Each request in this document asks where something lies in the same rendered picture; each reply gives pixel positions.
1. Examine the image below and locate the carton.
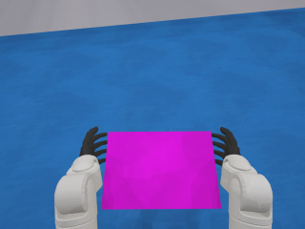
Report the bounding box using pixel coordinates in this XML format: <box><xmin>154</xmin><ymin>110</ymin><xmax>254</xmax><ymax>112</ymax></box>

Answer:
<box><xmin>101</xmin><ymin>131</ymin><xmax>221</xmax><ymax>210</ymax></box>

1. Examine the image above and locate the left robot forearm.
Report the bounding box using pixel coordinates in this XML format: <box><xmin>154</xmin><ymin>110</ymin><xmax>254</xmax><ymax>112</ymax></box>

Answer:
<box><xmin>54</xmin><ymin>155</ymin><xmax>103</xmax><ymax>229</ymax></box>

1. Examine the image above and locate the left robot hand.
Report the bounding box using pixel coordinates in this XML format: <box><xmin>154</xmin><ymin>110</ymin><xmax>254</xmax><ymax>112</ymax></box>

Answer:
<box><xmin>79</xmin><ymin>126</ymin><xmax>108</xmax><ymax>164</ymax></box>

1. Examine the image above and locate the right robot forearm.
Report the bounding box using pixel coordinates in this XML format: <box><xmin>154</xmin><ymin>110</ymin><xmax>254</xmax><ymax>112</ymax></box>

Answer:
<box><xmin>220</xmin><ymin>155</ymin><xmax>273</xmax><ymax>229</ymax></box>

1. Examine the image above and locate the right robot hand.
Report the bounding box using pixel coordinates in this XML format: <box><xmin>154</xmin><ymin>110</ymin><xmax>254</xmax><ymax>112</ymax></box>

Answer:
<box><xmin>211</xmin><ymin>127</ymin><xmax>241</xmax><ymax>167</ymax></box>

